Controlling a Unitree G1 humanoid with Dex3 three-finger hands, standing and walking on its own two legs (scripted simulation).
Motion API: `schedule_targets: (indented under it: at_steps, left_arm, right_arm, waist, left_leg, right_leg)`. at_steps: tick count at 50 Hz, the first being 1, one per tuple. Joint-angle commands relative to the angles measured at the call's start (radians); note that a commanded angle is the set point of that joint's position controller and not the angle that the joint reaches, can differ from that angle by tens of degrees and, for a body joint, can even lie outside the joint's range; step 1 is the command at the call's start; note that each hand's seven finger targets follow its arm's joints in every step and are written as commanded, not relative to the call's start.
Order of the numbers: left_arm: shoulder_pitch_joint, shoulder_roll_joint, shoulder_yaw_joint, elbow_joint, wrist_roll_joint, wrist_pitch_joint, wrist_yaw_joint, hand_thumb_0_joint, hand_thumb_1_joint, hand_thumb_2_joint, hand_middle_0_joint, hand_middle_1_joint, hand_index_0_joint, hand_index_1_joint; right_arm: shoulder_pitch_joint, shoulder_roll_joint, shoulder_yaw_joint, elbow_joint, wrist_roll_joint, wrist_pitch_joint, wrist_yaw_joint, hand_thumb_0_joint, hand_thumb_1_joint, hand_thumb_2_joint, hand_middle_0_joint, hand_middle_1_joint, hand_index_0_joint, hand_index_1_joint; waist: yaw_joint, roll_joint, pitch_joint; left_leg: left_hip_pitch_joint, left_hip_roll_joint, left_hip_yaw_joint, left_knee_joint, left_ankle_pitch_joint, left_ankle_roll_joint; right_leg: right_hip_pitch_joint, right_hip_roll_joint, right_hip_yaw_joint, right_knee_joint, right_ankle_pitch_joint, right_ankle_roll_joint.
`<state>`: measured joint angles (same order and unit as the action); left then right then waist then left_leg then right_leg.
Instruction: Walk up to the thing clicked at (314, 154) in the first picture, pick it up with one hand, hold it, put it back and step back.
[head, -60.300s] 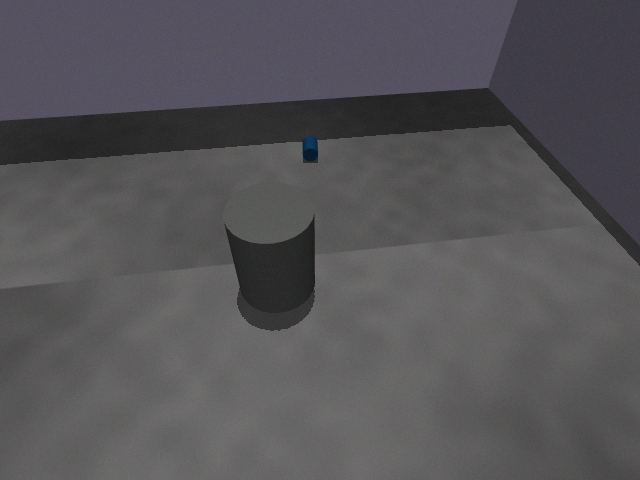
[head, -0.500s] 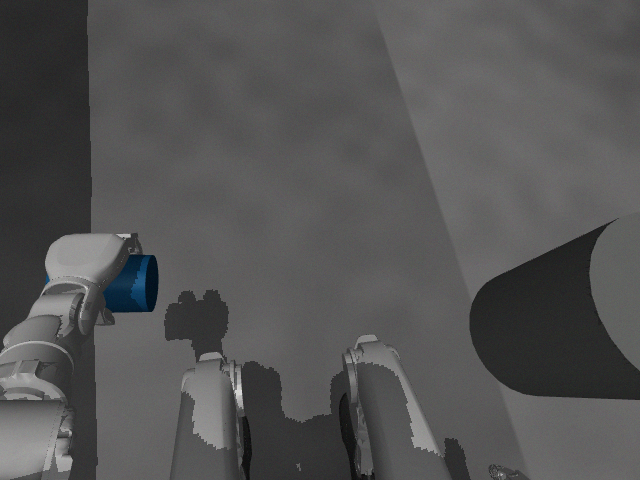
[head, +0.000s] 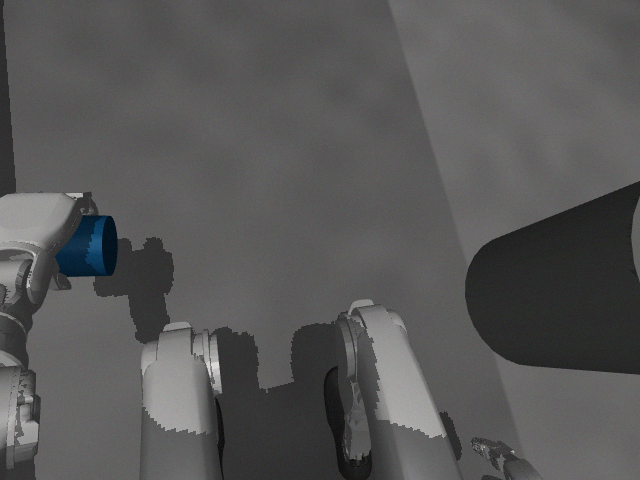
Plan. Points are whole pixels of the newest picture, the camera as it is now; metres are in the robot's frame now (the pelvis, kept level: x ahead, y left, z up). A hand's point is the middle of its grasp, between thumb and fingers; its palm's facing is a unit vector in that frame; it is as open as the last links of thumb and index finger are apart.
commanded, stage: crouch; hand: left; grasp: from above
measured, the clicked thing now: (60, 246) +0.43 +0.30 -0.19
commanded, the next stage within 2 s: lower in 0.40 s
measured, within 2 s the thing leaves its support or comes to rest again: neither
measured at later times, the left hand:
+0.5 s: hand (72, 253) +0.43 +0.30 -0.23, palm faces -0.46 -0.02 -0.89, open 10.8 cm
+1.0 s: hand (88, 261) +0.43 +0.30 -0.29, palm faces -0.46 -0.06 -0.88, open 10.8 cm
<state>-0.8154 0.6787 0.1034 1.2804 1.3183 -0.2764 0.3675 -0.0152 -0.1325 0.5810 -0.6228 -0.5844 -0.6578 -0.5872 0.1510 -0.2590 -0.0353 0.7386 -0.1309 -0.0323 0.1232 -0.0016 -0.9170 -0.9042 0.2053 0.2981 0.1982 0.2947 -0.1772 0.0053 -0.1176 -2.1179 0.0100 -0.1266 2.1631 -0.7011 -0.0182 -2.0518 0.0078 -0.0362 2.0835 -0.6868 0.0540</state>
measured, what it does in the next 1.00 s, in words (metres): lowers itself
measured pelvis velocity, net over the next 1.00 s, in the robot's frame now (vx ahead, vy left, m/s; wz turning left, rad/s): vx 0.00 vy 0.00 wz -0.05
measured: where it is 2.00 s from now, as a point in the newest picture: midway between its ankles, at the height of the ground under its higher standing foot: (280, 458)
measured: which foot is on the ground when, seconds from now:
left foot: down 0.00-1.00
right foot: down 0.00-1.00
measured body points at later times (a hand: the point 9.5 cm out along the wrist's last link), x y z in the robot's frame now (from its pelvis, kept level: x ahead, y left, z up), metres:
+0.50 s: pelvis -0.01 +0.00 -0.06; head +0.23 +0.07 +0.32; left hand +0.45 +0.30 -0.18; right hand +0.04 -0.28 -0.17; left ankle +0.07 +0.13 -0.38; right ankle +0.09 -0.14 -0.38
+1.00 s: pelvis +0.00 +0.00 -0.09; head +0.25 +0.08 +0.27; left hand +0.45 +0.30 -0.24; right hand +0.05 -0.29 -0.19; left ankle +0.07 +0.13 -0.38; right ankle +0.09 -0.14 -0.38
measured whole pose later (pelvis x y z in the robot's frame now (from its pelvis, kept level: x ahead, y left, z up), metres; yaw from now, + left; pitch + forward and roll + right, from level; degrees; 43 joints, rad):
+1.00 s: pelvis +0.00 +0.00 -0.09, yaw -3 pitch +33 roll -9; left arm -0.87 0.82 0.18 1.44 1.39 -0.37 0.47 -0.01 -0.12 0.52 -0.66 -0.52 -0.69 -0.52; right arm 0.10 -0.27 0.04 0.77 -0.19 -0.03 0.15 0.00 -0.92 -0.90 0.21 0.30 0.20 0.30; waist -0.24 -0.06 0.00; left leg -2.34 -0.01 -0.18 2.47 -0.71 -0.03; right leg -2.27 0.03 -0.06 2.37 -0.69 0.06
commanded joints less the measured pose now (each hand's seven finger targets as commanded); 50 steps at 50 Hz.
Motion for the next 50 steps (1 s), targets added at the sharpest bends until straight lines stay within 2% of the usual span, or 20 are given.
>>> schedule_targets:
  at_steps: [1, 5, 7, 10, 12, 18, 21, 25, 30, 32, 35, 36, 37, 38, 39, 41, 44, 45, 48, 50]
  left_arm:
    - [-0.312, 0.300, 0.071, -0.168, -0.021, -0.021, 0.045, 0.000, 0.678, 0.938, -1.026, -0.752, -1.030, -0.749]
    - [-0.372, 0.325, 0.074, -0.167, -0.006, -0.047, 0.051, 0.000, 0.715, 0.915, -1.035, -0.775, -1.048, -0.761]
    - [-0.365, 0.307, 0.065, -0.126, -0.004, -0.051, 0.059, 0.000, 0.718, 0.903, -1.033, -0.768, -1.048, -0.752]
    - [-0.387, 0.348, 0.083, -0.119, 0.016, -0.060, 0.073, 0.000, 0.693, 0.895, -1.027, -0.746, -1.037, -0.736]
    - [-0.385, 0.353, 0.085, -0.087, 0.024, -0.057, 0.082, 0.000, 0.682, 0.935, -1.025, -0.758, -1.029, -0.754]
    - [-0.420, 0.397, 0.092, -0.051, 0.028, -0.056, 0.099, 0.000, 0.694, 0.938, -1.043, -0.746, -1.042, -0.747]
    - [-0.423, 0.384, 0.084, -0.036, 0.025, -0.052, 0.102, 0.000, 0.687, 0.913, -1.033, -0.744, -1.036, -0.742]
    - [-0.401, 0.383, 0.074, -0.015, 0.027, -0.043, 0.092, 0.000, 0.676, 0.933, -1.042, -0.738, -1.035, -0.745]
    - [-0.429, 0.372, 0.050, 0.025, 0.013, -0.051, 0.079, 0.000, 0.661, 0.925, -1.059, -0.696, -1.044, -0.712]
    - [-0.411, 0.377, 0.049, 0.053, 0.011, -0.060, 0.077, 0.000, 0.672, 0.904, -1.070, -0.684, -1.056, -0.698]
    - [-0.432, 0.432, 0.086, 0.005, 0.015, -0.084, 0.085, 0.000, 0.707, 0.911, -1.082, -0.702, -1.073, -0.712]
    - [-0.377, 0.419, 0.087, 0.055, 0.014, -0.085, 0.088, 0.000, 0.715, 0.916, -1.103, -0.684, -1.088, -0.699]
    - [-0.417, 0.423, 0.079, 0.015, 0.015, -0.095, 0.092, 0.000, 0.752, 0.908, -1.109, -0.704, -1.103, -0.711]
    - [-0.378, 0.415, 0.085, 0.037, 0.020, -0.097, 0.096, 0.000, 0.739, 0.914, -1.113, -0.701, -1.103, -0.711]
    - [-0.414, 0.435, 0.096, 0.004, 0.018, -0.106, 0.106, 0.000, 0.754, 0.891, -1.104, -0.711, -1.102, -0.714]
    - [-0.370, 0.454, 0.125, -0.002, 0.027, -0.112, 0.121, 0.000, 0.769, 0.901, -1.120, -0.703, -1.115, -0.708]
    - [-0.392, 0.468, 0.132, -0.033, 0.043, -0.117, 0.145, 0.000, 0.789, 0.897, -1.123, -0.711, -1.121, -0.712]
    - [-0.384, 0.467, 0.134, -0.027, 0.044, -0.114, 0.153, 0.000, 0.792, 0.887, -1.122, -0.702, -1.121, -0.703]
    - [-0.399, 0.473, 0.135, -0.030, 0.047, -0.102, 0.173, 0.000, 0.749, 0.916, -1.099, -0.657, -1.088, -0.668]
    - [-0.399, 0.444, 0.117, 0.009, 0.050, -0.092, 0.181, 0.000, 0.718, 0.878, -1.073, -0.629, -1.063, -0.637]
  right_arm:
    - [0.229, -0.235, -0.073, -0.002, 0.000, -0.002, -0.002, 0.000, -0.913, -0.905, 0.200, 0.300, 0.200, 0.300]
    - [0.219, -0.240, -0.068, -0.001, -0.005, -0.002, 0.004, 0.000, -0.913, -0.905, 0.200, 0.300, 0.200, 0.300]
    - [0.217, -0.244, -0.065, 0.007, -0.009, -0.003, 0.004, 0.000, -0.911, -0.904, 0.200, 0.300, 0.200, 0.300]
    - [0.211, -0.242, -0.056, 0.013, -0.014, -0.003, 0.005, 0.000, -0.912, -0.904, 0.200, 0.300, 0.200, 0.300]
    - [0.205, -0.246, -0.052, 0.010, -0.015, -0.003, 0.007, 0.000, -0.911, -0.904, 0.200, 0.300, 0.200, 0.300]
    - [0.194, -0.251, -0.045, 0.020, -0.020, -0.008, 0.001, 0.000, -0.914, -0.905, 0.200, 0.300, 0.200, 0.300]
    - [0.191, -0.250, -0.039, 0.024, -0.022, -0.011, -0.001, 0.000, -0.914, -0.905, 0.200, 0.300, 0.200, 0.300]
    - [0.193, -0.255, -0.027, 0.024, -0.021, -0.012, 0.000, 0.000, -0.918, -0.906, 0.200, 0.300, 0.200, 0.300]
    - [0.192, -0.254, -0.008, 0.032, -0.023, -0.015, 0.002, 0.000, -0.914, -0.903, 0.200, 0.300, 0.200, 0.300]
    - [0.186, -0.255, 0.000, 0.032, -0.026, -0.016, 0.003, 0.000, -0.916, -0.904, 0.200, 0.300, 0.200, 0.300]
    - [0.204, -0.265, 0.004, 0.039, -0.035, -0.016, 0.008, 0.000, -0.914, -0.903, 0.200, 0.300, 0.200, 0.300]
    - [0.189, -0.268, 0.005, 0.035, -0.034, -0.015, 0.007, 0.000, -0.917, -0.904, 0.200, 0.300, 0.200, 0.300]
    - [0.181, -0.263, 0.003, 0.033, -0.035, -0.014, 0.010, 0.000, -0.915, -0.903, 0.200, 0.300, 0.200, 0.300]
    - [0.183, -0.265, 0.009, 0.031, -0.040, -0.013, 0.011, 0.000, -0.918, -0.904, 0.200, 0.300, 0.199, 0.300]
    - [0.171, -0.268, 0.002, 0.033, -0.041, -0.011, 0.011, 0.000, -0.915, -0.903, 0.200, 0.300, 0.200, 0.300]
    - [0.173, -0.275, -0.001, 0.030, -0.047, -0.007, 0.010, 0.000, -0.913, -0.902, 0.200, 0.300, 0.200, 0.300]
    - [0.162, -0.275, -0.005, 0.032, -0.057, -0.004, 0.014, 0.000, -0.912, -0.901, 0.200, 0.300, 0.200, 0.300]
    - [0.152, -0.275, -0.004, 0.028, -0.056, -0.002, 0.012, 0.000, -0.910, -0.900, 0.200, 0.300, 0.200, 0.300]
    - [0.140, -0.277, -0.002, 0.029, -0.058, -0.002, 0.011, 0.000, -0.897, -0.896, 0.201, 0.300, 0.200, 0.300]
    - [0.140, -0.279, 0.000, 0.037, -0.059, -0.004, 0.011, 0.000, -0.894, -0.894, 0.201, 0.300, 0.201, 0.300]
  waist:
    - [0.000, 0.248, -0.696]
    - [-0.014, 0.281, -0.679]
    - [-0.020, 0.286, -0.648]
    - [-0.008, 0.313, -0.666]
    - [-0.014, 0.305, -0.672]
    - [-0.023, 0.303, -0.662]
    - [-0.022, 0.294, -0.659]
    - [-0.030, 0.311, -0.629]
    - [-0.055, 0.248, -0.584]
    - [-0.051, 0.248, -0.589]
    - [-0.054, 0.262, -0.606]
    - [-0.039, 0.272, -0.607]
    - [-0.053, 0.283, -0.616]
    - [-0.046, 0.287, -0.609]
    - [-0.050, 0.305, -0.623]
    - [-0.036, 0.320, -0.652]
    - [-0.051, 0.360, -0.642]
    - [-0.044, 0.360, -0.641]
    - [-0.051, 0.388, -0.626]
    - [-0.065, 0.366, -0.607]
  left_leg:
    - [0.573, -0.015, 0.072, -0.205, 0.301, 0.033]
    - [0.554, -0.014, 0.070, -0.182, 0.263, 0.029]
    - [0.539, -0.014, 0.068, -0.177, 0.222, 0.029]
    - [0.516, -0.019, 0.079, -0.156, 0.196, 0.030]
    - [0.499, -0.022, 0.087, -0.143, 0.179, 0.034]
    - [0.445, -0.023, 0.098, -0.100, 0.160, 0.041]
    - [0.437, -0.024, 0.094, -0.093, 0.146, 0.040]
    - [0.426, -0.025, 0.091, -0.079, 0.167, 0.038]
    - [0.350, -0.026, 0.087, -0.034, 0.163, 0.046]
    - [0.349, -0.027, 0.085, -0.017, 0.184, 0.046]
    - [0.357, -0.026, 0.085, 0.009, 0.236, 0.043]
    - [0.370, -0.025, 0.084, 0.009, 0.240, 0.039]
    - [0.364, -0.023, 0.083, 0.020, 0.238, 0.039]
    - [0.381, -0.024, 0.084, 0.017, 0.244, 0.036]
    - [0.376, -0.021, 0.082, 0.022, 0.236, 0.035]
    - [0.404, -0.020, 0.082, 0.030, 0.252, 0.033]
    - [0.403, -0.017, 0.083, 0.043, 0.256, 0.031]
    - [0.391, -0.017, 0.086, 0.044, 0.241, 0.033]
    - [0.391, -0.016, 0.083, 0.044, 0.228, 0.032]
    - [0.378, -0.015, 0.077, 0.052, 0.223, 0.033]
  right_leg:
    - [0.275, 0.023, -0.076, -0.174, 0.276, -0.081]
    - [0.216, 0.023, -0.082, -0.134, 0.248, -0.085]
    - [0.179, 0.020, -0.084, -0.126, 0.215, -0.084]
    - [0.167, 0.023, -0.083, -0.109, 0.197, -0.085]
    - [0.167, 0.024, -0.083, -0.104, 0.185, -0.085]
    - [0.146, 0.027, -0.083, -0.073, 0.181, -0.084]
    - [0.126, 0.029, -0.090, -0.061, 0.168, -0.086]
    - [0.113, 0.025, -0.096, -0.038, 0.188, -0.085]
    - [0.114, 0.031, -0.102, -0.025, 0.190, -0.080]
    - [0.123, 0.033, -0.104, -0.010, 0.210, -0.079]
    - [0.156, 0.033, -0.109, 0.012, 0.260, -0.074]
    - [0.140, 0.034, -0.110, 0.024, 0.254, -0.076]
    - [0.141, 0.040, -0.111, 0.030, 0.261, -0.077]
    - [0.138, 0.038, -0.111, 0.030, 0.260, -0.078]
    - [0.130, 0.043, -0.116, 0.040, 0.253, -0.079]
    - [0.132, 0.041, -0.119, 0.051, 0.265, -0.077]
    - [0.114, 0.044, -0.124, 0.068, 0.270, -0.075]
    - [0.109, 0.045, -0.121, 0.066, 0.261, -0.076]
    - [0.080, 0.045, -0.126, 0.077, 0.249, -0.076]
    - [0.058, 0.046, -0.137, 0.088, 0.243, -0.075]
